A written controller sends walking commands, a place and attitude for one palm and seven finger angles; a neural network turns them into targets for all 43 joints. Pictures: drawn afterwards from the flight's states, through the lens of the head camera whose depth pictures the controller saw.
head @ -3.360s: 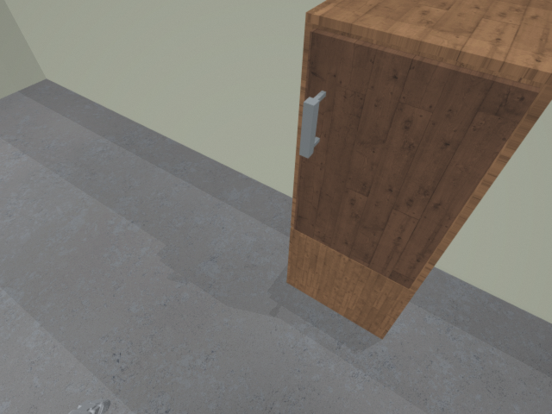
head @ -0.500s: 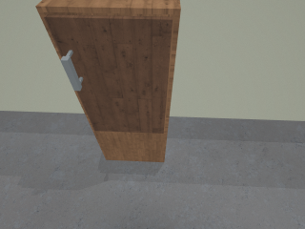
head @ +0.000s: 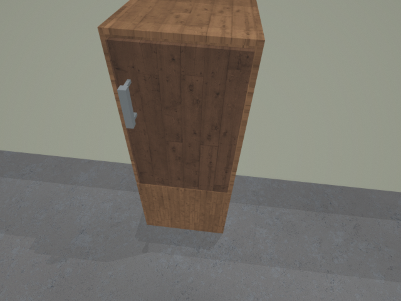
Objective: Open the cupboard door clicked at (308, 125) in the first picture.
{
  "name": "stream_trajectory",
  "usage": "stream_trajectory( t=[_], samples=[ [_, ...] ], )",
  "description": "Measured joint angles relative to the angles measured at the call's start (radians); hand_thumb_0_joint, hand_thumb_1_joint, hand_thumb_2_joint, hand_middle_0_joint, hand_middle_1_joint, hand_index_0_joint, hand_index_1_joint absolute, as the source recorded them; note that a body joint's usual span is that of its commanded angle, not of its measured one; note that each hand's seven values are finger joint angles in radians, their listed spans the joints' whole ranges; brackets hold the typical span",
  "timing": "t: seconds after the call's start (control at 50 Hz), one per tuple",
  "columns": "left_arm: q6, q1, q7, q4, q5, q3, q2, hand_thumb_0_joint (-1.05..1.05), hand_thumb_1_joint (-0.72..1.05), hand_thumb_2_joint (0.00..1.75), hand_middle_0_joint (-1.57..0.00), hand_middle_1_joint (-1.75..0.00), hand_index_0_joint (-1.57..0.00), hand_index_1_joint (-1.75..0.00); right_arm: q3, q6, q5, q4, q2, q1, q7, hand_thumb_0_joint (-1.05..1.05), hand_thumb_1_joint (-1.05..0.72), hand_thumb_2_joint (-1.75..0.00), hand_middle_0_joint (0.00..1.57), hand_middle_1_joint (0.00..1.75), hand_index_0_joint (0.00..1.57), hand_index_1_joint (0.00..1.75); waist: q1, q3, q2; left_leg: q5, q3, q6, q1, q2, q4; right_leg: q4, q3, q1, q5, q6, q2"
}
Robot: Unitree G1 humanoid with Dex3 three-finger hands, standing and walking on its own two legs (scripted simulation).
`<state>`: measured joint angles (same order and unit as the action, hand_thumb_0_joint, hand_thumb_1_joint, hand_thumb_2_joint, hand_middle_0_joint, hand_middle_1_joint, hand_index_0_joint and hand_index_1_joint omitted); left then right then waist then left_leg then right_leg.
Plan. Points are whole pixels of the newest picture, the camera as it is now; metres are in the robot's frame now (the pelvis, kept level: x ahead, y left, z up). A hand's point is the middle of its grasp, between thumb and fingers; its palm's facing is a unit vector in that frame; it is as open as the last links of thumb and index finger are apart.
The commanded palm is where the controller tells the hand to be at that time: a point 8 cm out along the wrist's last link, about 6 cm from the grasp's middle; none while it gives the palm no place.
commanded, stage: come to a stop and stand still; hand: left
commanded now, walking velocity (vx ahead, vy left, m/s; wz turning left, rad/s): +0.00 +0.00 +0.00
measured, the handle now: (129, 104) +0.61 +0.25 +0.07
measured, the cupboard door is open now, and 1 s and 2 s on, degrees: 0 0 0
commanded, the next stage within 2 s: look again from close up in 0.48 s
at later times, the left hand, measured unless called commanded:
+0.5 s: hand out of the picture -0.01 +0.20 -0.16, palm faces +0.00 -0.97 -0.26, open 7.4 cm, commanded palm none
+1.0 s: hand out of the picture -0.04 +0.14 -0.17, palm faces +0.03 -0.99 -0.16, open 7.4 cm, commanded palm none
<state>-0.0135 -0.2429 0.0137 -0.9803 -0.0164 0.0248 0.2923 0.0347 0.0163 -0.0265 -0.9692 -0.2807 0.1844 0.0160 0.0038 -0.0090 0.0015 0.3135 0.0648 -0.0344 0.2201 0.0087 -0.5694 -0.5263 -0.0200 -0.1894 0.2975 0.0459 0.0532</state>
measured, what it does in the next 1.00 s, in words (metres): stands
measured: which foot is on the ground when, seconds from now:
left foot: down 0.00-1.00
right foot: down 0.00-1.00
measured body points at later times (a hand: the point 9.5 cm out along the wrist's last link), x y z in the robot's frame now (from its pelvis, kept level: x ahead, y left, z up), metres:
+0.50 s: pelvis -0.02 -0.01 +0.01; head -0.03 -0.01 +0.46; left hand -0.01 +0.25 -0.14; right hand +0.02 -0.27 -0.14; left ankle +0.00 +0.09 -0.73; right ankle -0.01 -0.15 -0.73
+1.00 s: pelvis -0.03 -0.01 +0.01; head -0.03 -0.01 +0.46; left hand -0.04 +0.19 -0.15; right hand -0.04 -0.22 -0.15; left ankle +0.00 +0.09 -0.73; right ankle -0.01 -0.15 -0.73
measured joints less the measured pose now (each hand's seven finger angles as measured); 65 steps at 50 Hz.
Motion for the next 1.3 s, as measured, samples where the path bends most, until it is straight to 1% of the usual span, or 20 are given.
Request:
stream_trajectory(
  t=[0.12, 0.24, 0.36, 0.58, 0.7, 0.86, 1.06, 1.24, 1.3],
  samples=[
    [0.003, 0.012, -0.006, -0.022, -0.001, -0.01, 0.025, 0.01, 0.91, 0.9, -0.2, -0.3, -0.2, -0.3, -0.013, -0.002, 0.0, -0.004, -0.03, -0.043, -0.014, 0.01, -0.9, -0.9, 0.21, 0.3, 0.2, 0.3, 0.01, -0.009, -0.003, -0.05, -0.001, -0.003, -0.023, -0.014, 0.066, 0.05, -0.003, 0.019, -0.04, 0.005, 0.012],
    [0.006, 0.01, -0.01, -0.05, -0.002, -0.023, 0.024, 0.01, 0.91, 0.9, -0.2, -0.3, -0.2, -0.3, -0.025, -0.006, 0.002, -0.026, -0.028, -0.043, -0.023, 0.01, -0.9, -0.9, 0.21, 0.3, 0.2, 0.3, 0.01, -0.006, -0.004, -0.091, -0.006, -0.001, -0.033, -0.02, 0.118, 0.089, -0.008, 0.025, -0.072, 0.004, 0.015],
    [0.009, -0.003, -0.009, -0.08, 0.0, -0.033, -0.004, 0.01, 0.91, 0.9, -0.2, -0.3, -0.2, -0.3, -0.033, -0.013, 0.005, -0.072, -0.009, -0.012, -0.026, 0.01, -0.9, -0.9, 0.21, 0.3, 0.2, 0.3, 0.005, 0.009, -0.006, -0.114, -0.01, 0.005, -0.035, -0.017, 0.145, 0.111, -0.013, 0.025, -0.09, 0.0, 0.011],
    [0.014, -0.025, 0.004, -0.127, 0.005, -0.04, -0.076, 0.01, 0.91, 0.9, -0.2, -0.3, -0.2, -0.3, -0.035, -0.02, 0.011, -0.162, 0.046, 0.055, -0.019, 0.01, -0.91, -0.9, 0.21, 0.3, 0.2, 0.3, -0.011, 0.035, -0.006, -0.127, -0.013, 0.017, -0.038, -0.004, 0.158, 0.126, -0.016, 0.029, -0.104, -0.011, -0.003],
    [0.015, -0.035, 0.012, -0.134, 0.006, -0.04, -0.113, 0.01, 0.91, 0.9, -0.2, -0.3, -0.2, -0.3, -0.034, -0.022, 0.012, -0.181, 0.085, 0.084, -0.014, 0.01, -0.91, -0.9, 0.2, 0.3, 0.2, 0.3, -0.016, 0.036, -0.001, -0.127, -0.012, 0.022, -0.033, 0.002, 0.154, 0.125, -0.015, 0.023, -0.106, -0.015, -0.008],
    [0.017, -0.058, 0.019, -0.134, 0.005, -0.037, -0.154, 0.0, 0.91, 0.9, -0.2, -0.3, -0.2, -0.3, -0.031, -0.021, 0.013, -0.187, 0.135, 0.109, -0.01, 0.01, -0.91, -0.9, 0.2, 0.3, 0.19, 0.3, -0.016, 0.032, 0.002, -0.122, -0.01, 0.023, -0.022, 0.006, 0.143, 0.115, -0.012, 0.012, -0.102, -0.017, -0.012],
    [0.019, -0.096, 0.024, -0.135, 0.002, -0.027, -0.173, 0.0, 0.91, 0.9, -0.2, -0.3, -0.2, -0.3, -0.023, -0.017, 0.014, -0.178, 0.164, 0.118, -0.006, 0.01, -0.91, -0.9, 0.2, 0.3, 0.19, 0.3, -0.011, 0.026, 0.005, -0.111, -0.003, 0.02, -0.01, 0.007, 0.127, 0.102, -0.005, -0.002, -0.096, -0.015, -0.012],
    [0.02, -0.112, 0.025, -0.138, 0.0, -0.021, -0.174, 0.0, 0.91, 0.9, -0.2, -0.3, -0.2, -0.3, -0.019, -0.012, 0.014, -0.171, 0.16, 0.119, -0.002, 0.01, -0.91, -0.9, 0.2, 0.3, 0.19, 0.3, -0.005, 0.023, 0.005, -0.104, 0.001, 0.016, -0.011, 0.004, 0.124, 0.1, 0.0, -0.002, -0.091, -0.011, -0.008],
    [0.019, -0.119, 0.022, -0.133, -0.004, -0.014, -0.174, 0.0, 0.91, 0.9, -0.2, -0.3, -0.2, -0.3, -0.016, -0.017, 0.012, -0.163, 0.153, 0.126, -0.006, 0.01, -0.91, -0.9, 0.2, 0.3, 0.19, 0.3, -0.001, 0.019, 0.002, -0.09, 0.002, 0.013, -0.004, 0.003, 0.103, 0.081, 0.001, -0.007, -0.078, -0.01, -0.006]
  ],
)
